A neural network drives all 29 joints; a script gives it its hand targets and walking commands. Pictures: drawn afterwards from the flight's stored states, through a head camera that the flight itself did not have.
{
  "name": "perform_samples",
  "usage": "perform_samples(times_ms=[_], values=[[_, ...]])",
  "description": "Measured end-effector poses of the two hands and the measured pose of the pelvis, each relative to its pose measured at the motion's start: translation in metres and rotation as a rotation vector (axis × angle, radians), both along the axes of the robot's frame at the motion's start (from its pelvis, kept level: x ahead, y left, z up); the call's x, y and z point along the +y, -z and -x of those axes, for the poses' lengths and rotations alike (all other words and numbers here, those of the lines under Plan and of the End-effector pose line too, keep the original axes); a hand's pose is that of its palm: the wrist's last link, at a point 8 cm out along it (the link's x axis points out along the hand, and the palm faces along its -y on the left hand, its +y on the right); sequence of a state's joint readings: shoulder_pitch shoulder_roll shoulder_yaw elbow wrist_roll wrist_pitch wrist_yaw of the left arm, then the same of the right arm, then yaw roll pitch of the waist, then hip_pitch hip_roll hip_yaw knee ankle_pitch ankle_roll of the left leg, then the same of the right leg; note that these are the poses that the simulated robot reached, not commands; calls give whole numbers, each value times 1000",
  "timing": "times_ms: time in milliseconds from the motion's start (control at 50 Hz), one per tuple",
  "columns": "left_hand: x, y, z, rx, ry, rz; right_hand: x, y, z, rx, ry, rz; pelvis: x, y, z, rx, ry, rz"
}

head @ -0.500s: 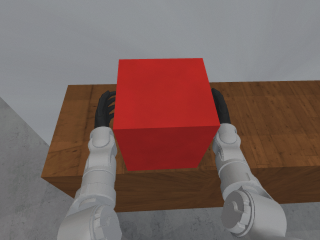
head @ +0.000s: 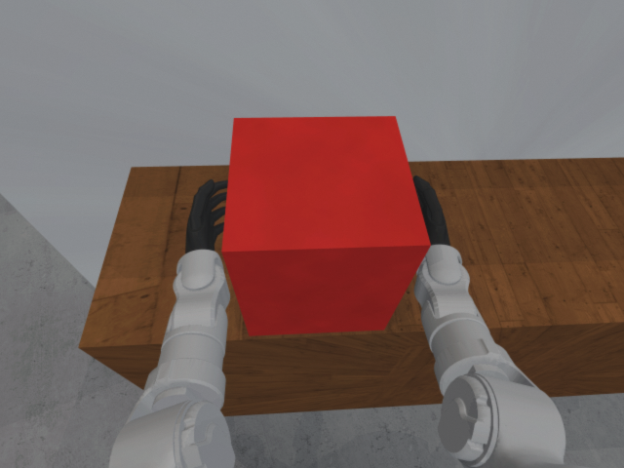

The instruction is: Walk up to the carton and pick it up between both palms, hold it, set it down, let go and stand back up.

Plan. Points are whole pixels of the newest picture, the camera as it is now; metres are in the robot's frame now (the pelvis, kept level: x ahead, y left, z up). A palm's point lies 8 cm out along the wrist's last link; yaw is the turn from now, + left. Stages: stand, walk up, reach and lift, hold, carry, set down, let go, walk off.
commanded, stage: reach and lift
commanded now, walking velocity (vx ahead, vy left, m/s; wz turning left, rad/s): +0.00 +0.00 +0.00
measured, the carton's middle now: (316, 234) +0.44 +0.05 +0.02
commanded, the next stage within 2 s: none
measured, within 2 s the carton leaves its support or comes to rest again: leaves its support in 0.20 s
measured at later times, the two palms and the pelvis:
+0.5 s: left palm (202, 251) +0.37 +0.19 +0.05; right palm (443, 256) +0.39 -0.11 +0.07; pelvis -0.04 +0.01 +0.00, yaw +2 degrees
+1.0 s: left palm (193, 225) +0.40 +0.20 +0.06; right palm (423, 288) +0.35 -0.09 +0.05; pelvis -0.03 +0.07 -0.01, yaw +1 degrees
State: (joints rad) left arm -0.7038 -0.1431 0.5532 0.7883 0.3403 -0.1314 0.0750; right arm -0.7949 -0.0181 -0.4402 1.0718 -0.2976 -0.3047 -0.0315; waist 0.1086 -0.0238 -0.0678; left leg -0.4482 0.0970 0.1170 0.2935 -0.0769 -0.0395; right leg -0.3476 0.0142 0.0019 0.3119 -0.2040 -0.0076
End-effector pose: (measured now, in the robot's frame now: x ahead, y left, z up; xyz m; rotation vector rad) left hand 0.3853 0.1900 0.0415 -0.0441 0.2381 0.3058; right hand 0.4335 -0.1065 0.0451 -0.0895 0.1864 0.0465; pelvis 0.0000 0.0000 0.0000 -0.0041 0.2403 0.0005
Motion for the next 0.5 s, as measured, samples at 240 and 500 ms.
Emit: perform_samples(times_ms=[240, 500], values=[[-2, 0, 9, -97, -3, 30, -2, -8, 12, -124, -11, 101, 1, 0, 8, 46, -27, 9], [-3, -4, 15, -152, 92, 38, -6, -23, 45, -174, 85, 98, 8, 1, 36, 38, -35, 18]])
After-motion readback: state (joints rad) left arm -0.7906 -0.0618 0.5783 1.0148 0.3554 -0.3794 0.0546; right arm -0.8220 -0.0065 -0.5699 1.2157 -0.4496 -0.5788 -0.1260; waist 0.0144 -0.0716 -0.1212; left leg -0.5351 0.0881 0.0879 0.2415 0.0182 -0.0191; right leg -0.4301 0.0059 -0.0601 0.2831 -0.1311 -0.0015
